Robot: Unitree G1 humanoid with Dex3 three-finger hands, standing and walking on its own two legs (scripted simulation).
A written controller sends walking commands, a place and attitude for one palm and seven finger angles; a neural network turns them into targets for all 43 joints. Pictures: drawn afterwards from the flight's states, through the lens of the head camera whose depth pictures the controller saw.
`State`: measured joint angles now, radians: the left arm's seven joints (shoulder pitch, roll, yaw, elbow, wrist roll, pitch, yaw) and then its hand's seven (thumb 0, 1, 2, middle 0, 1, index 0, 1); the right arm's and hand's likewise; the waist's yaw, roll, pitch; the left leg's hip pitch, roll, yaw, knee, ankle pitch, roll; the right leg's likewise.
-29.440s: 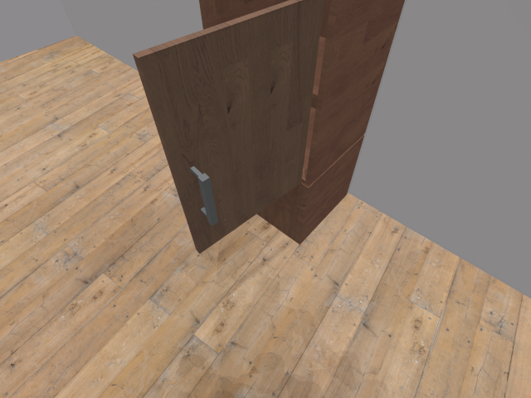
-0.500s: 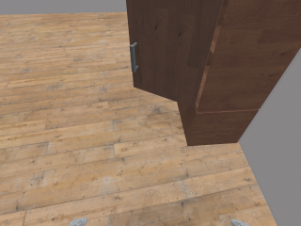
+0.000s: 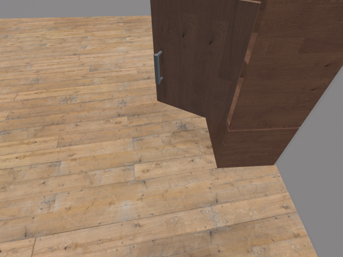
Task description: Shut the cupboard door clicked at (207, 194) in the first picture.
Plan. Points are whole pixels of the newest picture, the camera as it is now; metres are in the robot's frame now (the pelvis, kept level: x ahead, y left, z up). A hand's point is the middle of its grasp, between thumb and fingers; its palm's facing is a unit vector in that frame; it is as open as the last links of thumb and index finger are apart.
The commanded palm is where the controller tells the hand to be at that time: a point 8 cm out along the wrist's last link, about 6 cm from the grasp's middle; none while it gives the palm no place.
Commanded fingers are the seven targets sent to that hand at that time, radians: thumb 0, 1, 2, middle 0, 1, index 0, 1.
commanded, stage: let the arm hang, fingers relaxed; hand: left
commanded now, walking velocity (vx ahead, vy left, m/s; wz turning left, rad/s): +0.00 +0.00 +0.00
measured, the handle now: (159, 68) +0.97 +0.12 -0.10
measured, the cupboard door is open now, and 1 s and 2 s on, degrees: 59 59 59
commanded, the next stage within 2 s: look to check the result in 0.34 s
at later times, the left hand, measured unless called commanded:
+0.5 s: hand out of the picture +0.02 +0.19 -0.17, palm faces -0.01 -0.97 -0.23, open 7.4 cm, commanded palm none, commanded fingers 0.00 0.90 0.90 -0.20 -0.30 -0.20 -0.30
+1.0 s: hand out of the picture +0.06 +0.20 -0.17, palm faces -0.01 -0.96 -0.27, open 7.4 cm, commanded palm none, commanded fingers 0.00 0.90 0.90 -0.20 -0.30 -0.20 -0.30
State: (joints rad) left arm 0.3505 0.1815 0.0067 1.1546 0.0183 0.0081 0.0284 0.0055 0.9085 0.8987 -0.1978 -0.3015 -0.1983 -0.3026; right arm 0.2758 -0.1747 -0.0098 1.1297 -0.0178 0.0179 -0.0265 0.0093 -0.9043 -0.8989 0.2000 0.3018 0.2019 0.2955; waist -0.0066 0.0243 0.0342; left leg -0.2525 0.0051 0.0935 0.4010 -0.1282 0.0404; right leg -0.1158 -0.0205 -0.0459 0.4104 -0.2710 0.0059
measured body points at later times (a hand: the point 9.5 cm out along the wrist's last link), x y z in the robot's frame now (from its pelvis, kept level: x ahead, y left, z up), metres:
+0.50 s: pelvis +0.01 +0.00 +0.00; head +0.03 +0.00 +0.45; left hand +0.03 +0.24 -0.15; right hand +0.02 -0.25 -0.16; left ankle +0.06 +0.09 -0.74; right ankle -0.03 -0.12 -0.74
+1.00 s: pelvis +0.03 -0.01 +0.00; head +0.04 -0.01 +0.45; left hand +0.06 +0.25 -0.14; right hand +0.08 -0.28 -0.15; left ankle +0.06 +0.09 -0.74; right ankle -0.03 -0.12 -0.74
